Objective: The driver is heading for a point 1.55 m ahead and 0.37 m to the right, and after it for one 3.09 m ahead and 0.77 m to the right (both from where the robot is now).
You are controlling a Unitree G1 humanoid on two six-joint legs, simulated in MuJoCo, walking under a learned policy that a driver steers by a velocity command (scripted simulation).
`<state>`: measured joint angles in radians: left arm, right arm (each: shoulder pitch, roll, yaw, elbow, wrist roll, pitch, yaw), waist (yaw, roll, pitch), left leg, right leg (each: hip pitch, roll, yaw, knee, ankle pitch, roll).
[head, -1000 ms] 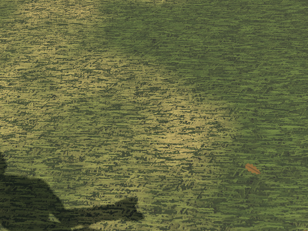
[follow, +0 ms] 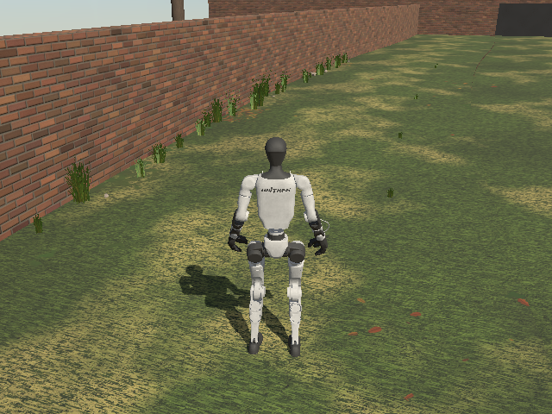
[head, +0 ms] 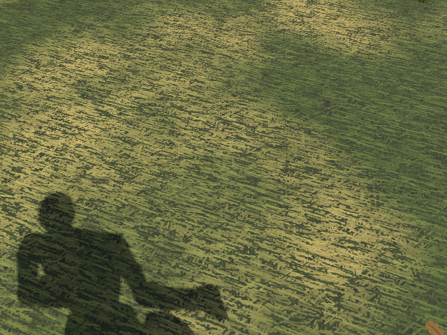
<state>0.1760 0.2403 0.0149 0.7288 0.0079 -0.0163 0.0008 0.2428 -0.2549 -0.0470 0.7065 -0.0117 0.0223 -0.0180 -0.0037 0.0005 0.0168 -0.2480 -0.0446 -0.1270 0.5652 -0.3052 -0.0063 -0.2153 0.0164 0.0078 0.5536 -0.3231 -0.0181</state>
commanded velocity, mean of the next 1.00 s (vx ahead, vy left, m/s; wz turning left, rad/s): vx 0.41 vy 0.00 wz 0.01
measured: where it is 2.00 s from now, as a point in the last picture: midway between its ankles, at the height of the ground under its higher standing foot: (241, 186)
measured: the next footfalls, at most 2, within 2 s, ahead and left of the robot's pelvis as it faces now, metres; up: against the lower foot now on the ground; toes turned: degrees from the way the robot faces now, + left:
right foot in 0.60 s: +0.41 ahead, -0.12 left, +0.00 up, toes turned -1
left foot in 1.14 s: +0.71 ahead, +0.11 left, +0.00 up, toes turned +1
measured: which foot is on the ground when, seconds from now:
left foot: down 0.00-0.60, up 0.62-1.00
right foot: down 0.00-0.16, up 0.18-0.58, down 0.60-1.00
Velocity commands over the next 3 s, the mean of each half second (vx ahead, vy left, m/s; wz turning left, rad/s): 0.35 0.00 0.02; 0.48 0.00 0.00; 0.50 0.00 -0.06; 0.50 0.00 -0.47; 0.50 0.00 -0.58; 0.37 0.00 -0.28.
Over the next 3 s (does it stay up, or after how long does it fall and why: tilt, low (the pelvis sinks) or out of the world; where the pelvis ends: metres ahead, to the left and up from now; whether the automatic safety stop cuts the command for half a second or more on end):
stays up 1.42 -0.34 0.01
